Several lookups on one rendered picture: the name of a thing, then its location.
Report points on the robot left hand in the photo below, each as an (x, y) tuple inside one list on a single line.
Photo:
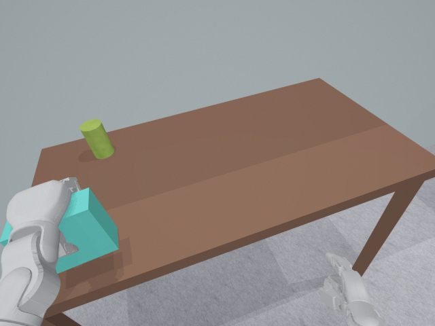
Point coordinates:
[(44, 202)]

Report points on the right robot forearm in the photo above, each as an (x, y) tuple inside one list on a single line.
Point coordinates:
[(359, 313)]

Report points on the left robot forearm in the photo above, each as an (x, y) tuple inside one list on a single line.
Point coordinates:
[(29, 282)]

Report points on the table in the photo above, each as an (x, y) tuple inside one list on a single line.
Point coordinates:
[(189, 187)]

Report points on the sponge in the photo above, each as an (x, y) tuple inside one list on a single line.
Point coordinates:
[(86, 225)]

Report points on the robot right hand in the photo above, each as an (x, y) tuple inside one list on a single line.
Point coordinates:
[(337, 293)]

